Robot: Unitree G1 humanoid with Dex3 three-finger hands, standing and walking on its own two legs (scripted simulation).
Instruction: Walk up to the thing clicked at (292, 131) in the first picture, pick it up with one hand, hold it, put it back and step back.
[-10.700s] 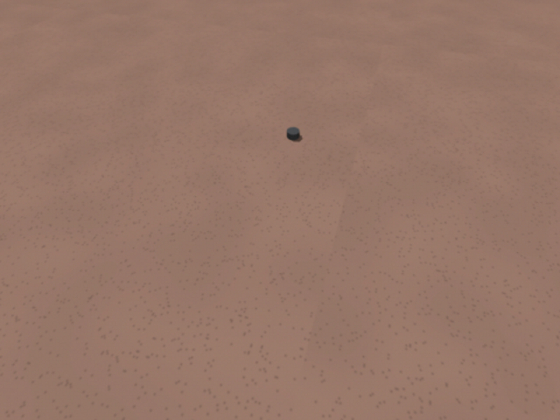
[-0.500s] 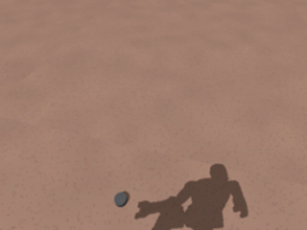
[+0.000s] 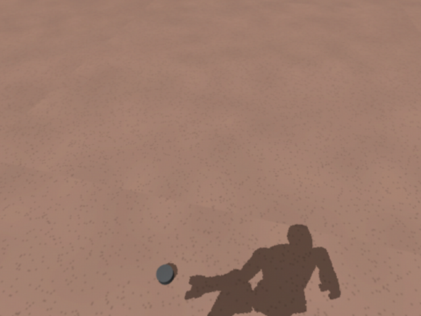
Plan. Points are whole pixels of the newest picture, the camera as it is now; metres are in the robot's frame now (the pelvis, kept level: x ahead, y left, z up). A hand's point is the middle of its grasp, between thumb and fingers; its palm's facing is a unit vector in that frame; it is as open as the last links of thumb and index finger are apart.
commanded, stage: stand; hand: left
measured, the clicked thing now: (165, 274) +0.41 +0.24 -0.76
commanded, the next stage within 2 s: none
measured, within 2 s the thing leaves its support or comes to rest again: neither
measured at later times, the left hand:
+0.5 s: hand out of the picture +0.07 +0.26 -0.16, palm faces -0.03 -0.94 -0.34, open 7.4 cm
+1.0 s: hand out of the picture +0.07 +0.26 -0.16, palm faces -0.03 -0.94 -0.34, open 7.4 cm
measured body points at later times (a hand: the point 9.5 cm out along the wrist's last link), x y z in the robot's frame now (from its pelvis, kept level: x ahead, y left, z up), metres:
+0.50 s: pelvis +0.00 +0.00 +0.00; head +0.01 +0.00 +0.45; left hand +0.07 +0.31 -0.13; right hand +0.08 -0.30 -0.13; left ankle +0.00 +0.15 -0.75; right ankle -0.01 -0.12 -0.75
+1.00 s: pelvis +0.00 +0.00 +0.00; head +0.01 +0.00 +0.45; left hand +0.07 +0.31 -0.13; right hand +0.08 -0.30 -0.13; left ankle +0.00 +0.15 -0.75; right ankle -0.01 -0.12 -0.75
